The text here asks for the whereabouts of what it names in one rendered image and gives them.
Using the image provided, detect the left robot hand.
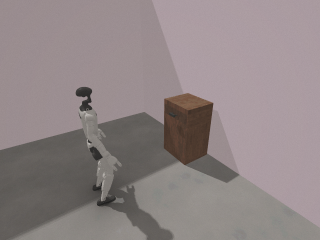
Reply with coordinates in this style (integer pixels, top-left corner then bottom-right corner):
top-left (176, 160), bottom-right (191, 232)
top-left (97, 129), bottom-right (106, 140)

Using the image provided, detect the cabinet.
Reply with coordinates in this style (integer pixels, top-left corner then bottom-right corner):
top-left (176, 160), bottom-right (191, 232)
top-left (164, 93), bottom-right (214, 165)

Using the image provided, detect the robot left foot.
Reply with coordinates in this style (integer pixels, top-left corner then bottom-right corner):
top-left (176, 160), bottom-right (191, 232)
top-left (92, 182), bottom-right (102, 191)

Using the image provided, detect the right robot upper arm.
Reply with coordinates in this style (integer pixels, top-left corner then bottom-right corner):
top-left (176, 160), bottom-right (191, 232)
top-left (84, 111), bottom-right (96, 142)

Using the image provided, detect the left robot thigh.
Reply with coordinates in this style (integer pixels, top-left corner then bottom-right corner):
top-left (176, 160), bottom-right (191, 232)
top-left (98, 139), bottom-right (105, 169)

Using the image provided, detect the right robot hand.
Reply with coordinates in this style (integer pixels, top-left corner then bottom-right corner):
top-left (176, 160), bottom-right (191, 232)
top-left (107, 155), bottom-right (122, 171)

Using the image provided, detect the handle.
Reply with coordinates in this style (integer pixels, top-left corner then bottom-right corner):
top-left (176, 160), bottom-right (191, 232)
top-left (169, 112), bottom-right (177, 117)

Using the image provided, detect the right robot forearm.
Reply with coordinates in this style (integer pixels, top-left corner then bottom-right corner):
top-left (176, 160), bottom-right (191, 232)
top-left (90, 135), bottom-right (111, 159)

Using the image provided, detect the drawer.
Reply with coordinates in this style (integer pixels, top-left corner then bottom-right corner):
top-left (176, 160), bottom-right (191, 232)
top-left (165, 104), bottom-right (187, 125)

